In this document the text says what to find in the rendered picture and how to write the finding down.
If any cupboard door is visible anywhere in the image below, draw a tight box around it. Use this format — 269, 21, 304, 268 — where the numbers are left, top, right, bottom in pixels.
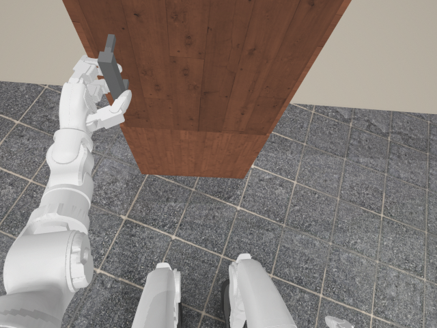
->
70, 0, 344, 135

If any left robot upper arm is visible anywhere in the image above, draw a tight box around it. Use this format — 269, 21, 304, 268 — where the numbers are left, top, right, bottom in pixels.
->
0, 230, 94, 328

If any robot left hand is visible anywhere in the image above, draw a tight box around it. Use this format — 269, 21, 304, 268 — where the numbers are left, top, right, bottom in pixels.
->
59, 55, 132, 138

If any robot left forearm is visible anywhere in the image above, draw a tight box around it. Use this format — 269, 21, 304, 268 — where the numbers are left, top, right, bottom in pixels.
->
3, 128, 94, 292

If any handle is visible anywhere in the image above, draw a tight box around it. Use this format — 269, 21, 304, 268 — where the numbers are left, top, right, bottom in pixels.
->
98, 34, 129, 101

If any right robot thigh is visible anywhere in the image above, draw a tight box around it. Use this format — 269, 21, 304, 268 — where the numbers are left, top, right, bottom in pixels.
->
229, 259, 297, 328

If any robot right foot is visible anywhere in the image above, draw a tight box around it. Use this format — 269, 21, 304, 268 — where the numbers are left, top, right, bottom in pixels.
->
221, 279, 244, 328

